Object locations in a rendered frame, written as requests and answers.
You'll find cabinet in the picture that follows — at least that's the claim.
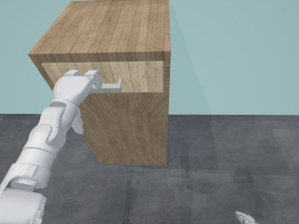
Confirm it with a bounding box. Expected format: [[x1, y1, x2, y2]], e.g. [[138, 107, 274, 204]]
[[28, 0, 171, 166]]

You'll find left robot forearm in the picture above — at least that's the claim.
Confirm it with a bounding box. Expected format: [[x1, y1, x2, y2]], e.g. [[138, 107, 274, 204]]
[[0, 98, 78, 196]]

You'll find robot left hand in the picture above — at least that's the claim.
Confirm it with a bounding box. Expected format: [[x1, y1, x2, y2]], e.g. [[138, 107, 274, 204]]
[[52, 70, 103, 134]]

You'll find drawer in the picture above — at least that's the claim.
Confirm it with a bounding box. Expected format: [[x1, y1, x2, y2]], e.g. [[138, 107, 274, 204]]
[[41, 61, 164, 92]]

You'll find handle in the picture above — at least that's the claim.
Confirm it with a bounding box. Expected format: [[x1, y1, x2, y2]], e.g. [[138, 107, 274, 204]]
[[91, 77, 122, 93]]

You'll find left robot upper arm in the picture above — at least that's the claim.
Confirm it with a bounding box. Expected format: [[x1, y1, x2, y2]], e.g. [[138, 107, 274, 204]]
[[0, 188, 47, 224]]

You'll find robot right hand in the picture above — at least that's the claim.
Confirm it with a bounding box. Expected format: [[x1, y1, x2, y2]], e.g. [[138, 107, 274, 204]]
[[235, 211, 258, 224]]

